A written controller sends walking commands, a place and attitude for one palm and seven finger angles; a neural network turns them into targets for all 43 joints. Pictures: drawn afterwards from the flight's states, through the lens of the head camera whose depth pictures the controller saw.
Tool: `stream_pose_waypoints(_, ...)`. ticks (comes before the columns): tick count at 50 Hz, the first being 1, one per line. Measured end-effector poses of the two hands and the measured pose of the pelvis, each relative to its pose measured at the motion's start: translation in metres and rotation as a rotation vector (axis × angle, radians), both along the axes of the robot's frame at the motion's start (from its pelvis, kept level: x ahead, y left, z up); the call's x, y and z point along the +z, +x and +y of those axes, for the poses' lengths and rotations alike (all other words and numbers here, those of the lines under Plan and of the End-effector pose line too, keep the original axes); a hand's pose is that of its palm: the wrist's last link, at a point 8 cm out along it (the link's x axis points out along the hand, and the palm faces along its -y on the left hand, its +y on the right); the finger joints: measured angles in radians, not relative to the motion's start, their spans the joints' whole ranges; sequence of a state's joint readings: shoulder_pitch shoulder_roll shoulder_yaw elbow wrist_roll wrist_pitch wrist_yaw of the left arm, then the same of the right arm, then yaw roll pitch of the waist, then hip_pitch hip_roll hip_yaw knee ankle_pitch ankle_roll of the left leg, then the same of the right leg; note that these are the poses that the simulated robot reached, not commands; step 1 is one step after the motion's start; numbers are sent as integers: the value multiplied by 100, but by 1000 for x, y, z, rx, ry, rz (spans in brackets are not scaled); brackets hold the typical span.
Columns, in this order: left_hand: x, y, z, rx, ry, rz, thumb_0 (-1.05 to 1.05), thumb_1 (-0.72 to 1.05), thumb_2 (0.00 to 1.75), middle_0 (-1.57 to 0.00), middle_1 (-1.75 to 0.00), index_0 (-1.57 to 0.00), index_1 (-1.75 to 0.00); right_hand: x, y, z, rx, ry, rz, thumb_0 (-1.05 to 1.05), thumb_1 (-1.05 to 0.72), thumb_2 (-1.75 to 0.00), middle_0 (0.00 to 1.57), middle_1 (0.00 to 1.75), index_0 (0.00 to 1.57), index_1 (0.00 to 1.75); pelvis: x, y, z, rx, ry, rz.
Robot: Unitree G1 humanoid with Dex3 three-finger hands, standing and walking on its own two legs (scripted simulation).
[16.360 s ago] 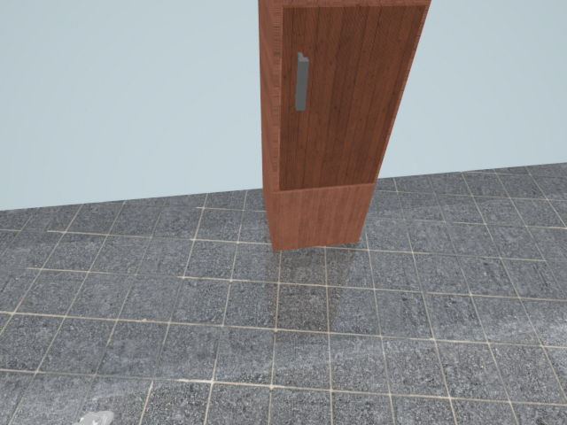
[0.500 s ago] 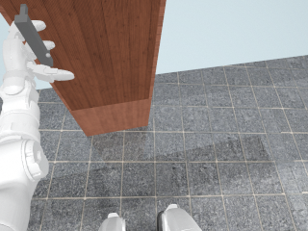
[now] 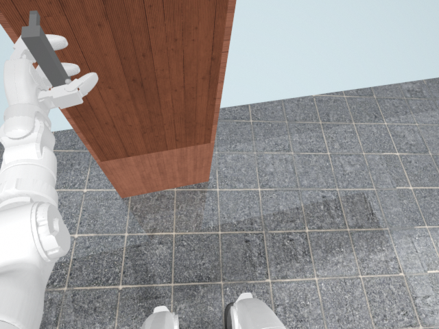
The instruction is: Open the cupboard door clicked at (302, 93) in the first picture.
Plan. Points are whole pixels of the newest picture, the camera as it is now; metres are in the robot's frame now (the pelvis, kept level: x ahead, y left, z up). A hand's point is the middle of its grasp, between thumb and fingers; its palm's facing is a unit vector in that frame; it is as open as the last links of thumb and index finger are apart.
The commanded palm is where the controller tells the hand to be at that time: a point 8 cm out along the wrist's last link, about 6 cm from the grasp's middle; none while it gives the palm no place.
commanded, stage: close the thumb around the handle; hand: left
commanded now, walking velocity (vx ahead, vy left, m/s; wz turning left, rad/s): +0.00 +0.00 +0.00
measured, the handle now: (52, 58) +0.57 +0.24 +0.09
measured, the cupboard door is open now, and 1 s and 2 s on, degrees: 0 20 50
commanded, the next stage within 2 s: pull the door open along its arc in 0.28 s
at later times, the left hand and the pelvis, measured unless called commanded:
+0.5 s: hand (68, 83) +0.52 +0.21 +0.09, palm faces +0.16 -0.99 -0.01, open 6.0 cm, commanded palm +0.47 +0.25 +0.09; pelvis +0.00 +0.00 +0.00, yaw +0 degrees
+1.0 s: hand (94, 127) +0.43 +0.16 +0.09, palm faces +0.34 -0.94 +0.09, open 6.4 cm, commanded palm +0.39 +0.21 +0.09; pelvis +0.01 -0.01 +0.01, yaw +1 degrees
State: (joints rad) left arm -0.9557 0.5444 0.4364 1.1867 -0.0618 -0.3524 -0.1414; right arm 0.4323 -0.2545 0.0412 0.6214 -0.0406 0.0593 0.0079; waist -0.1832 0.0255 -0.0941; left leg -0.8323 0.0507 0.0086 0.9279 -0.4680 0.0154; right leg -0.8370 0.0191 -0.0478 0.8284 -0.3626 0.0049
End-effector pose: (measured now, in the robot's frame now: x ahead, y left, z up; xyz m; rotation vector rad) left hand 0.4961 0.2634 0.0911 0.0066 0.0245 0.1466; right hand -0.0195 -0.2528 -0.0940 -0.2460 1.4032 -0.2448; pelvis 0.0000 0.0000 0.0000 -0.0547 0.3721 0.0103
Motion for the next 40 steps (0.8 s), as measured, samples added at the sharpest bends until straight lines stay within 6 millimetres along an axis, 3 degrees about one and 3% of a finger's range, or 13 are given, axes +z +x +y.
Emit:
stream_pose_waypoints(10,1,-4,1,0,-1,-9,1,70,81,-36,-133,-36,-133,1,-1,4,-13,7,2,0,-90,-89,20,30,20,30,2,3,3,-4,-2,-8)
stream_pose_waypoints(28,1,-9,-2,6,2,-10,0,71,78,-33,-135,-33,-135,1,6,-2,-17,6,-24,0,-90,-89,20,30,20,30,3,3,-1,-14,6,-13)
stream_pose_waypoints(34,1,-28,-7,-8,5,-17,0,70,74,-33,-134,-33,-135,3,19,-4,-29,22,-70,1,-90,-89,20,30,20,30,8,9,-2,-26,11,-30)
stream_pose_waypoints(40,0,-62,-22,-38,-2,-34,0,69,72,-32,-133,-30,-133,7,53,-4,-16,46,-179,1,-90,-89,20,30,20,30,14,16,-3,-34,19,-61)
